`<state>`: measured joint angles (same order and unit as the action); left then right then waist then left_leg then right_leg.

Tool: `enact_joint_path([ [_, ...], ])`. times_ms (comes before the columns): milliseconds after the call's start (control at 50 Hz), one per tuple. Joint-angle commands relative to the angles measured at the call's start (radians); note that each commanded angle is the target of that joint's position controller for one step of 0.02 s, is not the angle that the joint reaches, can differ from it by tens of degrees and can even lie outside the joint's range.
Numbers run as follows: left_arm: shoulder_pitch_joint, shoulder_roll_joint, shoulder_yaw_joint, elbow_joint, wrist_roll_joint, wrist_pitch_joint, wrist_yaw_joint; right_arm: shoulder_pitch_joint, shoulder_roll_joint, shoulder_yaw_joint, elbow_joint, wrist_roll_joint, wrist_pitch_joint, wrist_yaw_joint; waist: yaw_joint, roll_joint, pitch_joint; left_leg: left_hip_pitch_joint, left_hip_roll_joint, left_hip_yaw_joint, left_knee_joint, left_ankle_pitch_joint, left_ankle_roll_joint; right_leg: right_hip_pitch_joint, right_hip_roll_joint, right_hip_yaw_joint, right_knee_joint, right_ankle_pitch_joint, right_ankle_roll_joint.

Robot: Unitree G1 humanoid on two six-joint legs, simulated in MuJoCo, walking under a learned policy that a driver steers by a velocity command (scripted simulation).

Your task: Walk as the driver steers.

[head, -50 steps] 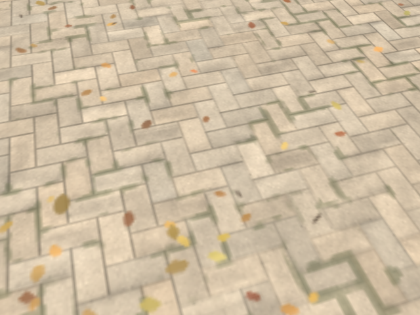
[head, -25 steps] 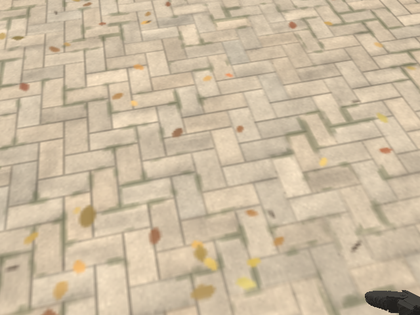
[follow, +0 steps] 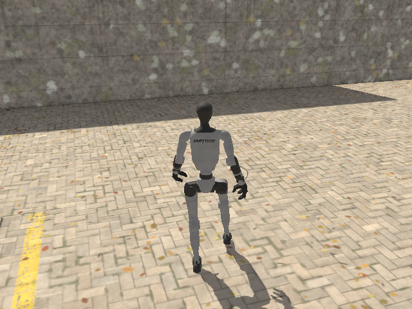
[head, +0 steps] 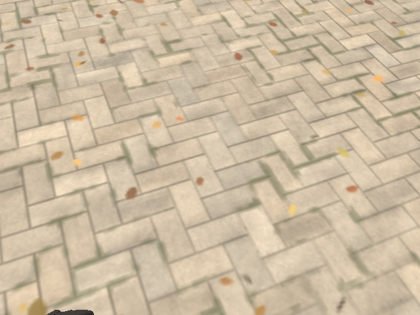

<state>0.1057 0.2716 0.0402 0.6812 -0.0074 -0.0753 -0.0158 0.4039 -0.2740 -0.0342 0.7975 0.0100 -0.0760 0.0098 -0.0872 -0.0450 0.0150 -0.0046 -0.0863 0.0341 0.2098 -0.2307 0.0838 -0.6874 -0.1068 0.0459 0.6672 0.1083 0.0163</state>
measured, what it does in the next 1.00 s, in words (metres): walks ahead, turning left: right foot, then left foot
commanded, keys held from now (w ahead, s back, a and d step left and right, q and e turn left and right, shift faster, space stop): w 0.10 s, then no key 0.20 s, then q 0.66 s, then w+q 0.04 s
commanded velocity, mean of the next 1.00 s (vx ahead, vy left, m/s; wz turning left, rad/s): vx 0.17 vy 0.00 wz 0.28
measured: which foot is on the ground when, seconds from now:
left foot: down 0.00-0.18, up 0.20-0.62, down 0.64-1.00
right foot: up 0.00-0.14, down 0.16-0.64, up 0.66-1.00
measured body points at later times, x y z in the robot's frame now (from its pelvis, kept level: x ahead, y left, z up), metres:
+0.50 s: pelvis +0.22 -0.04 +0.00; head +0.26 -0.03 +0.44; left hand +0.34 +0.24 -0.12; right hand +0.37 -0.30 -0.11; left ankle +0.29 +0.11 -0.71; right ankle +0.26 -0.14 -0.75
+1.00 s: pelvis +0.27 +0.01 +0.00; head +0.30 +0.05 +0.44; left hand +0.34 +0.33 -0.12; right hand +0.50 -0.22 -0.08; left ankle +0.27 +0.10 -0.75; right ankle +0.33 -0.14 -0.70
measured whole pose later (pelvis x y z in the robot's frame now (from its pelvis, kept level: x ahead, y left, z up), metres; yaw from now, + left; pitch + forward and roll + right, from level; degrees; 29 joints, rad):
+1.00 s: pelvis +0.27 +0.01 +0.00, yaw +20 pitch +2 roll -2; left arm 0.06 0.31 0.07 0.80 -0.01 0.01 0.02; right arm 0.20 -0.32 -0.07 0.60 0.01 0.04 -0.03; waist -0.02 -0.01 0.05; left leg -0.32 -0.08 -0.15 0.46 -0.17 0.05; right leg -0.44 0.03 0.10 0.80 -0.36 0.09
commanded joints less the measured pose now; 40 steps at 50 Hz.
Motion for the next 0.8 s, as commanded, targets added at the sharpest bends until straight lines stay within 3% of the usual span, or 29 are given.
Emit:
enact_joint_path([
  [20, -0.173, 0.043, 0.004, -0.111, -0.007, -0.028, -0.023, 0.055, -0.167, -0.04, -0.022, 0.004, 0.003, -0.007, -0.026, 0.081, 0.079, 0.013, 0.288, -0.142, -0.053, 0.262, 0.114, -0.033, 0.029, -0.034, -0.098, 0.017, -0.011],
  [60, -0.217, 0.042, 0.002, -0.132, -0.011, -0.035, -0.039, 0.078, -0.172, -0.042, -0.006, 0.004, 0.017, -0.009, -0.031, 0.089, 0.084, 0.082, 0.313, -0.15, -0.014, 0.328, 0.116, -0.043, 0.048, -0.045, -0.139, -0.046, -0.028],
  [100, -0.214, 0.054, 0.006, -0.139, -0.012, -0.039, -0.049, 0.078, -0.183, -0.045, 0.003, 0.007, 0.028, -0.014, -0.009, 0.112, 0.067, 0.134, 0.331, -0.153, 0.042, 0.461, 0.103, -0.001, 0.072, -0.056, -0.174, -0.128, -0.056],
  [120, -0.171, 0.072, 0.014, -0.129, -0.005, -0.04, -0.049, 0.059, -0.191, -0.046, 0.001, 0.004, 0.033, -0.019, 0.023, 0.134, 0.037, 0.145, 0.318, -0.143, 0.108, 0.646, 0.085, 0.078, 0.101, -0.072, -0.193, -0.161, -0.073],
  [140, -0.079, 0.103, 0.031, -0.104, 0.005, -0.042, -0.044, 0.042, -0.202, -0.048, -0.003, 0.003, 0.038, -0.023, 0.076, 0.159, -0.036, 0.145, 0.294, -0.126, 0.224, 0.854, 0.064, 0.219, 0.141, -0.098, -0.206, -0.156, -0.097],
  [160, 0.068, 0.147, 0.049, -0.065, 0.014, -0.046, -0.035, 0.015, -0.197, -0.042, -0.013, 0.001, 0.04, -0.027, 0.159, 0.157, -0.139, 0.074, 0.247, -0.087, 0.403, 0.913, 0.023, 0.453, 0.128, -0.094, -0.249, -0.003, -0.137],
  [180, 0.245, 0.215, 0.062, -0.029, 0.039, -0.045, -0.021, -0.007, -0.158, -0.025, -0.057, -0.023, 0.031, -0.032, 0.217, 0.068, -0.31, -0.17, 0.192, -0.075, 0.691, 0.608, -0.02, 0.823, -0.061, 0.088, -0.149, 0.341, -0.21],
  [200, 0.262, 0.257, 0.066, -0.012, 0.04, -0.036, -0.02, 0.181, -0.022, 0.017, -0.045, -0.027, 0.017, -0.014, 0.126, -0.21, -0.477, -0.567, 0.005, -0.091, 1.067, -0.387, -0.095, 1.198, -0.359, 0.508, -0.128, 0.551, -0.418],
  [220, 0.293, 0.16, 0.052, -0.018, 0.022, -0.022, -0.016, 0.134, -0.161, -0.016, -0.009, -0.004, 0.009, -0.012, 0.201, -0.069, -0.521, -0.596, 0.026, -0.235, 1.147, -0.426, -0.097, 1.153, -0.315, 0.508, -0.161, 0.487, -0.391],
  [240, 0.203, 0.134, 0.037, -0.023, 0.013, -0.016, -0.011, 0.013, -0.182, -0.027, -0.053, 0.023, 0.008, -0.012, 0.184, -0.07, -0.34, -0.655, 0.078, -0.205, 1.128, -0.376, -0.101, 1.014, -0.268, 0.333, -0.193, 0.521, -0.345],
  [260, 0.129, 0.112, 0.029, -0.019, 0.008, -0.013, -0.009, -0.046, -0.162, -0.021, -0.07, 0.015, 0.01, -0.018, 0.146, -0.003, -0.231, -0.651, 0.122, -0.157, 1.059, -0.312, -0.112, 0.858, -0.212, 0.252, -0.238, 0.507, -0.31],
  [280, 0.078, 0.088, 0.021, -0.019, 0.005, -0.012, -0.01, -0.071, -0.154, -0.026, -0.073, -0.001, 0.02, -0.023, 0.113, 0.022, -0.151, -0.619, 0.148, -0.133, 0.994, -0.266, -0.124, 0.721, -0.178, 0.202, -0.282, 0.474, -0.293],
  [300, 0.046, 0.079, 0.016, -0.013, 0.016, -0.014, -0.011, -0.043, -0.136, -0.026, -0.068, -0.004, 0.037, -0.025, 0.068, 0.003, -0.127, -0.522, 0.171, -0.13, 0.939, -0.228, -0.134, 0.599, -0.149, 0.155, -0.328, 0.446, -0.282],
  [340, -0.019, 0.069, 0.015, 0.004, 0.034, -0.024, -0.018, 0.03, -0.071, -0.014, -0.041, 0.002, 0.07, -0.032, 0.018, -0.033, -0.117, -0.374, 0.17, -0.108, 0.807, -0.179, -0.159, 0.439, -0.121, 0.053, -0.378, 0.446, -0.279],
  [380, -0.056, 0.1, 0.025, 0.025, 0.04, -0.026, -0.015, 0.01, -0.065, -0.011, -0.051, -0.005, 0.085, -0.041, 0.015, -0.068, -0.11, -0.318, 0.167, -0.09, 0.683, -0.104, -0.164, 0.382, -0.109, -0.021, -0.396, 0.433, -0.267],
  [420, -0.034, 0.151, 0.042, 0.046, 0.032, -0.013, 0.0, -0.057, -0.093, -0.018, -0.082, -0.006, 0.091, -0.04, 0.047, -0.076, -0.114, -0.343, 0.167, -0.073, 0.64, -0.007, -0.155, 0.415, -0.127, -0.036, -0.412, 0.335, -0.265],
  [520, -0.015, 0.173, 0.052, 0.076, 0.016, 0.037, 0.029, -0.186, -0.126, -0.039, -0.154, -0.001, 0.113, -0.028, 0.092, -0.048, -0.057, -0.422, 0.185, -0.063, 0.589, -0.042, -0.126, 0.477, -0.182, -0.021, -0.423, -0.034, -0.26],
  [580, -0.017, 0.186, 0.058, 0.083, -0.001, 0.06, 0.035, -0.208, -0.123, -0.048, -0.185, -0.002, 0.117, -0.013, 0.092, -0.052, -0.05, -0.415, 0.166, -0.029, 0.498, -0.086, -0.099, 0.54, -0.204, -0.019, -0.355, -0.045, -0.232],
  [620, -0.018, 0.179, 0.058, 0.09, -0.018, 0.071, 0.041, -0.17, -0.119, -0.056, -0.18, -0.002, 0.11, -0.003, 0.065, -0.038, -0.065, -0.316, 0.122, 0.016, 0.325, 0.036, -0.062, 0.546, -0.169, -0.061, -0.245, -0.055, -0.17],
  [640, 0.039, 0.152, 0.054, 0.109, -0.014, 0.073, 0.041, -0.144, -0.16, -0.072, -0.178, -0.006, 0.106, -0.006, 0.066, 0.027, -0.078, -0.229, 0.131, -0.04, 0.227, 0.219, -0.028, 0.511, -0.111, -0.11, -0.135, -0.141, -0.104],
  [660, 0.052, 0.099, 0.039, 0.088, 0.026, 0.068, 0.037, -0.114, -0.278, -0.102, -0.195, -0.011, 0.103, -0.023, 0.094, 0.286, -0.106, -0.075, 0.335, -0.324, 0.201, 0.62, 0.06, 0.313, 0.012, -0.211, 0.152, -0.417, -0.011],
  [680, -0.04, 0.097, 0.033, 0.041, 0.035, 0.066, 0.041, -0.086, -0.298, -0.1, -0.21, -0.034, 0.092, -0.018, 0.042, 0.382, -0.126, -0.022, 0.482, -0.571, 0.158, 0.743, 0.266, 0.087, 0.16, -0.118, 0.373, -0.799, 0.038],
  [700, -0.061, 0.134, 0.044, 0.043, 0.024, 0.067, 0.039, -0.075, -0.253, -0.088, -0.211, -0.038, 0.073, -0.01, 0.024, 0.241, -0.169, -0.009, 0.451, -0.525, 0.154, 0.72, 0.278, 0.061, 0.129, -0.001, 0.508, -0.791, 0.034],
  [720, -0.052, 0.14, 0.049, 0.048, 0.004, 0.07, 0.038, -0.119, -0.233, -0.085, -0.212, -0.028, 0.061, -0.012, 0.051, 0.191, -0.153, -0.016, 0.399, -0.438, 0.171, 0.675, 0.227, 0.042, 0.107, 0.02, 0.532, -0.711, 0.025],
  [740, -0.037, 0.14, 0.052, 0.066, 0.005, 0.074, 0.045, -0.165, -0.215, -0.083, -0.22, -0.012, 0.059, -0.016, 0.07, 0.13, -0.143, -0.028, 0.353, -0.386, 0.177, 0.609, 0.176, 0.034, 0.09, 0.027, 0.501, -0.64, 0.027],
  [760, -0.046, 0.153, 0.058, 0.064, 0.012, 0.078, 0.051, -0.196, -0.2, -0.077, -0.227, 0.003, 0.065, -0.023, 0.08, 0.128, -0.134, -0.043, 0.335, -0.368, 0.172, 0.581, 0.153, 0.042, 0.079, 0.034, 0.467, -0.588, 0.034],
  [800, -0.038, 0.135, 0.056, 0.065, 0.006, 0.079, 0.049, -0.202, -0.197, -0.073, -0.238, -0.003, 0.076, -0.033, 0.095, 0.158, -0.148, -0.08, 0.3, -0.344, 0.166, 0.605, 0.148, 0.106, 0.105, 0.023, 0.449, -0.527, 0.051],
])
Keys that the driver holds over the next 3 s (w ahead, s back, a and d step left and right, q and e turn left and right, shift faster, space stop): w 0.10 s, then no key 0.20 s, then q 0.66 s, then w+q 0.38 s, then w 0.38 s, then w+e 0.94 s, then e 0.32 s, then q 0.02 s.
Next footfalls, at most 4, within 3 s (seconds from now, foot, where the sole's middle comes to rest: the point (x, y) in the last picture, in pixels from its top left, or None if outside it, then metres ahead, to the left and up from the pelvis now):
0.16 right None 0.30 -0.14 -0.78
0.64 left None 0.31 0.11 -0.78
1.12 right None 0.37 -0.11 -0.78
1.58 left None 0.45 0.30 -0.78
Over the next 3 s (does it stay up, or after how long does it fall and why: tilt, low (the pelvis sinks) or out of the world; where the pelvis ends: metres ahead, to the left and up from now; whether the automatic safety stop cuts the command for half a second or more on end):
stays up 1.05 0.49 -0.01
